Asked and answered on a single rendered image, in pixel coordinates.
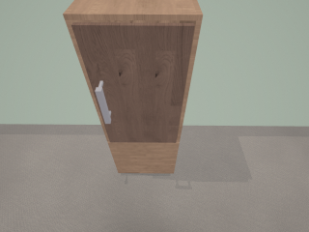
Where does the handle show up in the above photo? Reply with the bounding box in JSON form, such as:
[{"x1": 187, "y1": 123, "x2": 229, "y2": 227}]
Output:
[{"x1": 95, "y1": 80, "x2": 111, "y2": 124}]

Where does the cupboard door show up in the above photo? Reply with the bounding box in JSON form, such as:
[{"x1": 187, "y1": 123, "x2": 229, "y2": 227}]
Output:
[{"x1": 71, "y1": 22, "x2": 195, "y2": 143}]

